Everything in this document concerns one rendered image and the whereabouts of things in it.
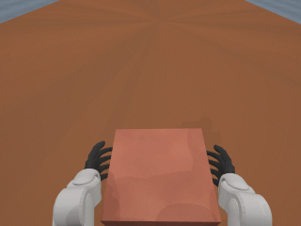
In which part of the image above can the right robot forearm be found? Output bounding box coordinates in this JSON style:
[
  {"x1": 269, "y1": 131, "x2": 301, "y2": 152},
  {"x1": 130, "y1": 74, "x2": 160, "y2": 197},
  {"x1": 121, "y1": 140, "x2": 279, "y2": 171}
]
[{"x1": 218, "y1": 173, "x2": 273, "y2": 226}]

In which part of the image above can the robot left hand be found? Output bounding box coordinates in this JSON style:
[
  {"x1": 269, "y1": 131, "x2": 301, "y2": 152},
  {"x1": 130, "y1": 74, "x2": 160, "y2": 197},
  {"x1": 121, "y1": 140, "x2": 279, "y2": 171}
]
[{"x1": 84, "y1": 140, "x2": 113, "y2": 181}]

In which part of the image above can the left robot forearm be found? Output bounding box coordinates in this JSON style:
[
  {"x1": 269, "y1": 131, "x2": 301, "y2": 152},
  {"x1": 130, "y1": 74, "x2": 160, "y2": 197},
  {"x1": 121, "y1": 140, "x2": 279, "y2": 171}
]
[{"x1": 52, "y1": 169, "x2": 102, "y2": 226}]

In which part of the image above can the carton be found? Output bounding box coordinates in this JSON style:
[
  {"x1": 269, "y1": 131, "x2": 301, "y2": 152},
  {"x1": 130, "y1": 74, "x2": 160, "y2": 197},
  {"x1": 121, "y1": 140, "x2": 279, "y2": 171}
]
[{"x1": 100, "y1": 128, "x2": 222, "y2": 226}]

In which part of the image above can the robot right hand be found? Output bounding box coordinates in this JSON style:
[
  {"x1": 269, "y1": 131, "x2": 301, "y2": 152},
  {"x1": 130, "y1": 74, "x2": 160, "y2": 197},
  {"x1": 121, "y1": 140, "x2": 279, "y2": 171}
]
[{"x1": 206, "y1": 145, "x2": 235, "y2": 187}]

